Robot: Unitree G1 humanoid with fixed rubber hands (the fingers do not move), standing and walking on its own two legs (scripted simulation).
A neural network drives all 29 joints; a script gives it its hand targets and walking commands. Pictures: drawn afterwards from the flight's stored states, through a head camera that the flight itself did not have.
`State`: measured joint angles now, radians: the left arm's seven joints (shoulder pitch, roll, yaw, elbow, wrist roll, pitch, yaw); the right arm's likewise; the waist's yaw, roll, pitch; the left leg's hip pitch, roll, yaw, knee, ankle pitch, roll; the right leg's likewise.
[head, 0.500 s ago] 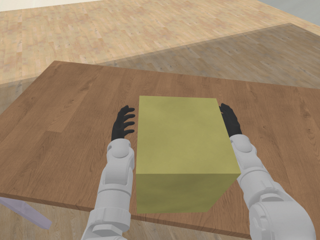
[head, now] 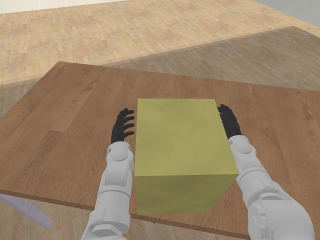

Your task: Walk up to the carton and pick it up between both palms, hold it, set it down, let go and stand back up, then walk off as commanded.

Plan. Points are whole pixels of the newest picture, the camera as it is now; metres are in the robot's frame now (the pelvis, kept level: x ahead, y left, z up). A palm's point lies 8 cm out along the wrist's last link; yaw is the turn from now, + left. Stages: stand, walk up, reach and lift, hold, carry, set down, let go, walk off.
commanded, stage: set down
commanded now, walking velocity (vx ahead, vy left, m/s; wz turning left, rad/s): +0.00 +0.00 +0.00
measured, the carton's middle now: (175, 158) +0.35 +0.02 +0.01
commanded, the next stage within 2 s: none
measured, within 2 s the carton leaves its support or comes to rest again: rests again in 0.02 s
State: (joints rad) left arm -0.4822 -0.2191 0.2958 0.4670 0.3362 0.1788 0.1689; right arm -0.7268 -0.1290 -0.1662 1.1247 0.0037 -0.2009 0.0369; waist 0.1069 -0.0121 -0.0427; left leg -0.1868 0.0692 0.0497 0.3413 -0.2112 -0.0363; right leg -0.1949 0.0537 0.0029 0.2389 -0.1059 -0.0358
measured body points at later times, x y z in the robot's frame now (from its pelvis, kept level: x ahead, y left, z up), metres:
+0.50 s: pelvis +0.00 +0.00 +0.00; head +0.02 +0.01 +0.45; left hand +0.36 +0.17 +0.06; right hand +0.43 -0.13 +0.06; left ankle -0.03 +0.13 -0.75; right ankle +0.01 -0.10 -0.75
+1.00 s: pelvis -0.01 -0.01 +0.00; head +0.02 -0.01 +0.45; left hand +0.34 +0.17 +0.04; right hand +0.43 -0.17 +0.06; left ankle -0.03 +0.13 -0.75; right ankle +0.01 -0.10 -0.75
